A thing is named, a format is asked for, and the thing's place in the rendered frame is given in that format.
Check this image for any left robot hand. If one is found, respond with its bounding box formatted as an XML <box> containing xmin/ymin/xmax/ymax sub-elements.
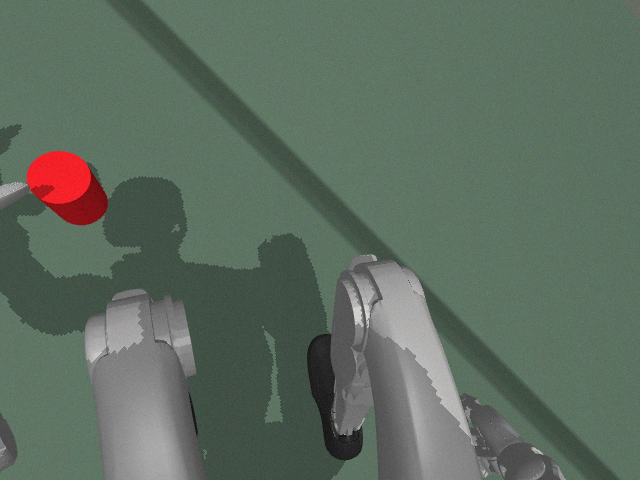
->
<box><xmin>0</xmin><ymin>182</ymin><xmax>30</xmax><ymax>210</ymax></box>

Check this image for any right robot hand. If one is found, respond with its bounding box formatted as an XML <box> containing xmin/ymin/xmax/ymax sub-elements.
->
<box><xmin>460</xmin><ymin>393</ymin><xmax>525</xmax><ymax>477</ymax></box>

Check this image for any right robot foot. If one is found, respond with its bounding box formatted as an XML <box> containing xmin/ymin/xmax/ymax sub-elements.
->
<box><xmin>307</xmin><ymin>334</ymin><xmax>363</xmax><ymax>460</ymax></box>

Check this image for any can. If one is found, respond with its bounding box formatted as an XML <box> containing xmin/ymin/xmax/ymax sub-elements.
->
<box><xmin>27</xmin><ymin>151</ymin><xmax>108</xmax><ymax>225</ymax></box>

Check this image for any left robot arm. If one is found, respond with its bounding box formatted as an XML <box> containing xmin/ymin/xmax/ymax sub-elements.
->
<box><xmin>0</xmin><ymin>413</ymin><xmax>18</xmax><ymax>471</ymax></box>

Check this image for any right robot arm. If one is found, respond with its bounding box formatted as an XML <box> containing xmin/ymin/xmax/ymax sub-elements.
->
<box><xmin>497</xmin><ymin>442</ymin><xmax>566</xmax><ymax>480</ymax></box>

